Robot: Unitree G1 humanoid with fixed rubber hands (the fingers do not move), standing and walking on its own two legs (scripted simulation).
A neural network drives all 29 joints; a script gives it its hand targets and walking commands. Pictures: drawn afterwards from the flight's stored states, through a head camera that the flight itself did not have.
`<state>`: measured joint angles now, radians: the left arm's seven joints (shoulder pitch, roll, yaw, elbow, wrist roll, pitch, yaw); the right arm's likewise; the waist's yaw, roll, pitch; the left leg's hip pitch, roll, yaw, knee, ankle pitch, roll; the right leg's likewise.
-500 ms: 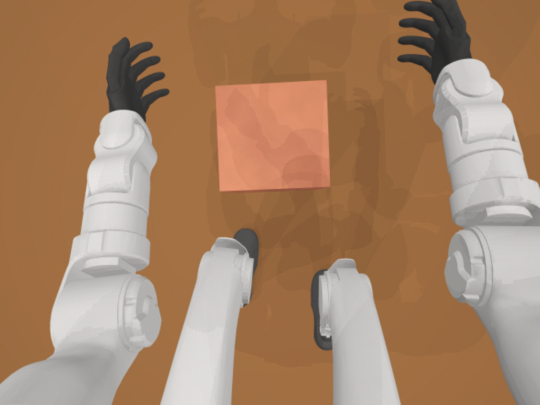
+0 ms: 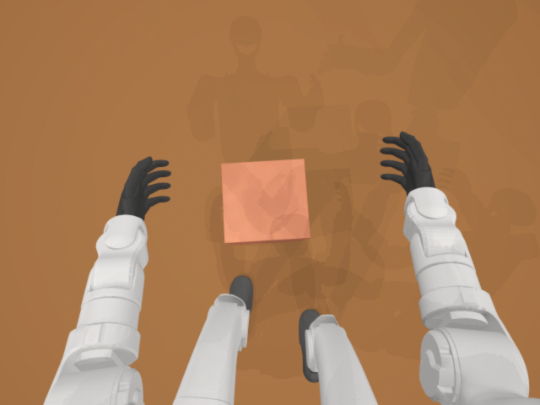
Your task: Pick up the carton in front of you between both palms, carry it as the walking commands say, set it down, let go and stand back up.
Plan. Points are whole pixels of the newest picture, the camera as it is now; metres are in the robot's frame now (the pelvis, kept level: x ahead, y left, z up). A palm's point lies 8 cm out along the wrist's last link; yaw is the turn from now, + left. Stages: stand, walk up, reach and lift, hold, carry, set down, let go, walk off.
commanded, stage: let go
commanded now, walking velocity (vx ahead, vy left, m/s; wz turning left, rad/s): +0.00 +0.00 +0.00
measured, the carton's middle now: (265, 206) +0.43 +0.05 -0.56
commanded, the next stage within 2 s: stand in 1.04 s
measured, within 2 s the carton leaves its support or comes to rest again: neither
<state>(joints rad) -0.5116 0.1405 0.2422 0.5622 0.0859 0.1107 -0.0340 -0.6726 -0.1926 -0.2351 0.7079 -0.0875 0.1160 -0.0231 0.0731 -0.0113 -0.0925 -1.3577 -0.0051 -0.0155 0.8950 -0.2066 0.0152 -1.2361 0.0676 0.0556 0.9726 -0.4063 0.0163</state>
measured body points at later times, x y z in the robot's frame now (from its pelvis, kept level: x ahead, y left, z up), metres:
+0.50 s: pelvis +0.06 +0.00 +0.08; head +0.14 +0.00 +0.52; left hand +0.22 +0.24 +0.00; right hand +0.28 -0.22 -0.01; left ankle +0.09 +0.11 -0.65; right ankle +0.00 -0.13 -0.65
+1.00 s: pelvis +0.06 -0.01 +0.08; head +0.08 -0.01 +0.53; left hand +0.22 +0.23 +0.01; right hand +0.24 -0.24 +0.01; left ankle +0.09 +0.11 -0.65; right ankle +0.00 -0.13 -0.65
